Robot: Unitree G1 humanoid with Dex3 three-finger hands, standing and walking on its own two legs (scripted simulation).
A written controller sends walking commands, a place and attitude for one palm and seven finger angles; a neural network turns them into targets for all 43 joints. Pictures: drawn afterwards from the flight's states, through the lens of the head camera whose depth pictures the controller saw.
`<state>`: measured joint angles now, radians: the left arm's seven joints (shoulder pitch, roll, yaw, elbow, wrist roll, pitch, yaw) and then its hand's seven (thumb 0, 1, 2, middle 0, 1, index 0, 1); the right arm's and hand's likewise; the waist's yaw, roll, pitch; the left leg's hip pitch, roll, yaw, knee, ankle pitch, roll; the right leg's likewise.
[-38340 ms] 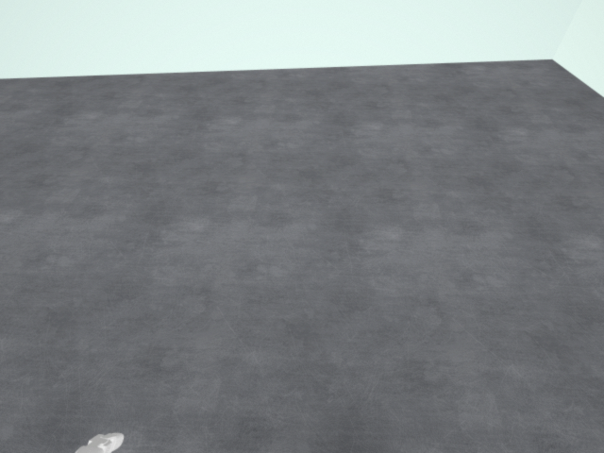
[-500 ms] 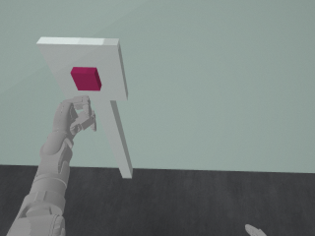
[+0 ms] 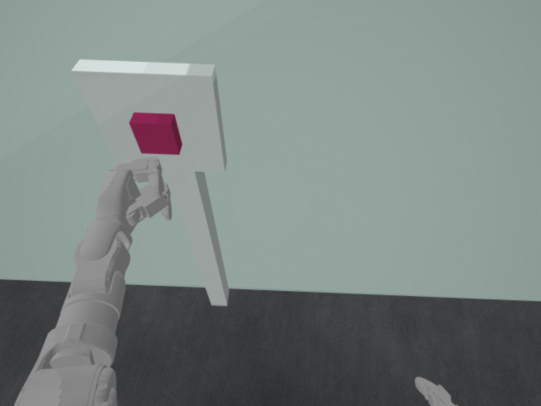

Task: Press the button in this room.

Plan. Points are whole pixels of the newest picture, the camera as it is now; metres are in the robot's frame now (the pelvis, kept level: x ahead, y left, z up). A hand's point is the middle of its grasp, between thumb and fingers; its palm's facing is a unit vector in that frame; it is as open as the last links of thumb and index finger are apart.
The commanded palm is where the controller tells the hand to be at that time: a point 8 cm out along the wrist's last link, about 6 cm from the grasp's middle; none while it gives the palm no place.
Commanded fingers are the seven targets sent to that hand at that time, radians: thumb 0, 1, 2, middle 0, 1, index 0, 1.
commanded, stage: aim a knuckle at the button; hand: left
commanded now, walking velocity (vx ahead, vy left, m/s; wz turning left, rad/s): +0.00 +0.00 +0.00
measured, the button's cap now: (157, 132) +0.50 +0.19 +0.12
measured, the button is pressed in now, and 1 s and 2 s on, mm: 0 0 10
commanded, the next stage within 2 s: press the button with the knuckle in 1.00 s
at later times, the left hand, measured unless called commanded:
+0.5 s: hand (158, 201) +0.38 +0.18 +0.09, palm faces -0.04 -1.00 +0.00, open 3.1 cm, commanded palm +0.36 +0.23 +0.10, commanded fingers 0.00 0.90 0.90 -1.30 -1.50 -1.30 -1.50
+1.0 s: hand (164, 199) +0.39 +0.17 +0.09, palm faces -0.01 -1.00 -0.02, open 3.1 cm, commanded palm +0.37 +0.22 +0.10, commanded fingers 0.00 0.90 0.90 -1.30 -1.50 -1.30 -1.50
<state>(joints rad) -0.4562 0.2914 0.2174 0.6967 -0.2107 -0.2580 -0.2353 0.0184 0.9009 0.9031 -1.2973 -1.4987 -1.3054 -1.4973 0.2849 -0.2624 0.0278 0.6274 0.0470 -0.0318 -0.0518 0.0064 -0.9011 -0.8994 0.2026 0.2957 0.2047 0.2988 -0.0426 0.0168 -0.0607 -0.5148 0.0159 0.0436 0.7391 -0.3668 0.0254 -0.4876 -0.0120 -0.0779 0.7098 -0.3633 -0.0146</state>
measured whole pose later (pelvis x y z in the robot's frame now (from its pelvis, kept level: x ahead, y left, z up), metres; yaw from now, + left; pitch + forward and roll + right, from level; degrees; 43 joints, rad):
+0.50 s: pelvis +0.00 +0.01 +0.00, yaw +0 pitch +7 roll -1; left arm -0.41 0.28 0.21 0.62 -0.21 -0.26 -0.22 0.02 0.90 0.90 -1.30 -1.50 -1.31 -1.50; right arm 0.28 -0.26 0.02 0.63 0.04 -0.04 -0.05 0.01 -0.90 -0.90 0.20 0.30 0.20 0.30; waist -0.04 0.02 -0.06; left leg -0.51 0.01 0.05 0.74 -0.37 0.03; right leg -0.48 -0.01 -0.08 0.71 -0.36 -0.01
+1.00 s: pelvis +0.00 +0.00 +0.00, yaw -1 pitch +8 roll -1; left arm -0.42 0.29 0.22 0.66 -0.19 -0.24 -0.20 0.02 0.90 0.90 -1.30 -1.50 -1.31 -1.50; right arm 0.29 -0.26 0.03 0.62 0.04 -0.03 -0.04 0.01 -0.90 -0.90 0.20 0.30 0.20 0.30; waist -0.06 0.02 -0.07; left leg -0.51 0.02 0.05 0.74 -0.37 0.03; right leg -0.49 -0.01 -0.07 0.71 -0.36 -0.01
